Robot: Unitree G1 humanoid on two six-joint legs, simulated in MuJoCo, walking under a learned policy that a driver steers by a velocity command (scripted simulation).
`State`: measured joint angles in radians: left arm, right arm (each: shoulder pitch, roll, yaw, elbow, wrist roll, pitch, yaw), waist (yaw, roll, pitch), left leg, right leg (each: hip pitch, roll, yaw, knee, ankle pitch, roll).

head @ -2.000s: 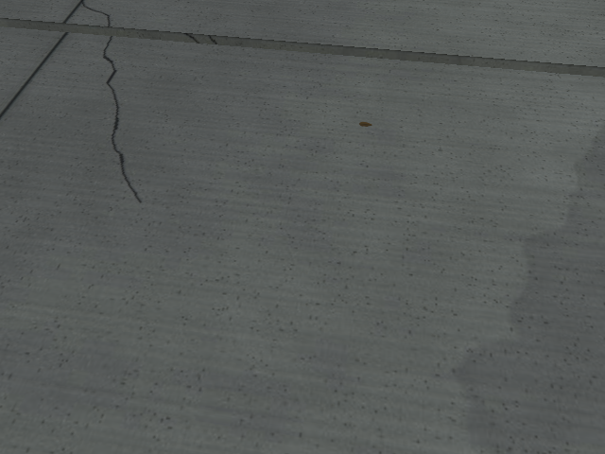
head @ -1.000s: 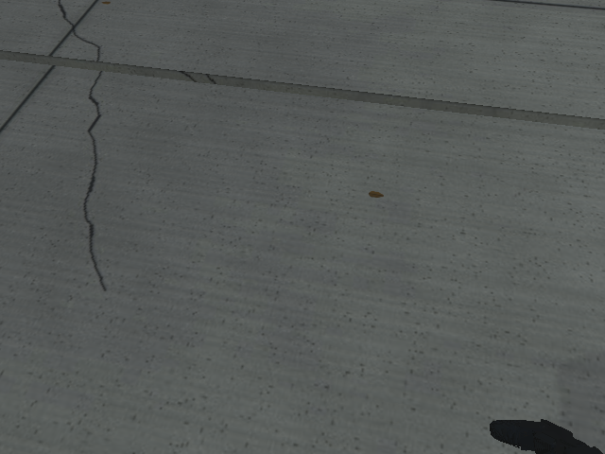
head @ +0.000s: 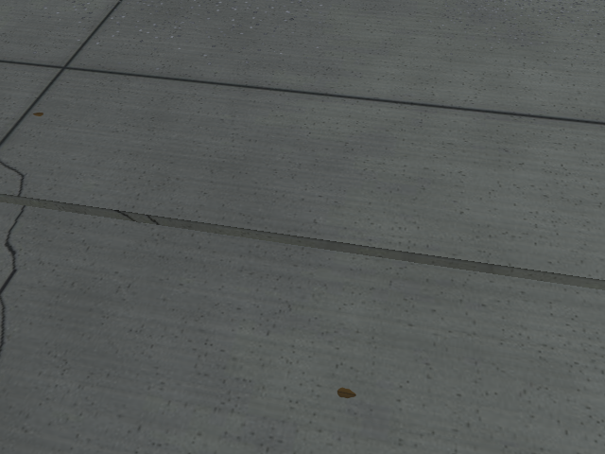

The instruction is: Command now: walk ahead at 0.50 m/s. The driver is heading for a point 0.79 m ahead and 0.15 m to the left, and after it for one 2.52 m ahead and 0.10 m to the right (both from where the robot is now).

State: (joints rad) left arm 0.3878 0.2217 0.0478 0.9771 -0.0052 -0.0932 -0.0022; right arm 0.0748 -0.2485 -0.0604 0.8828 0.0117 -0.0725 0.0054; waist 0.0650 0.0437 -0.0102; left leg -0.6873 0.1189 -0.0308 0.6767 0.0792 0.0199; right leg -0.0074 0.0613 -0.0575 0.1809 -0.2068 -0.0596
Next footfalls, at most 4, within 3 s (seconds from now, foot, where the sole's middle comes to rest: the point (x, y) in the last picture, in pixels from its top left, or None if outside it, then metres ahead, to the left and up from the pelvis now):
0.18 left None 0.29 0.15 -0.78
0.74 right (385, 417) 0.60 -0.09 -0.78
1.22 left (272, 333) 0.80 0.18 -0.78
1.68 right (372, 354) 0.76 -0.07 -0.78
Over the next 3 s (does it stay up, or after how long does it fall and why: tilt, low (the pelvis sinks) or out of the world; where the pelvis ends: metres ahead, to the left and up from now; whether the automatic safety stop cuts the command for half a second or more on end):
stays up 0.97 0.09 0.00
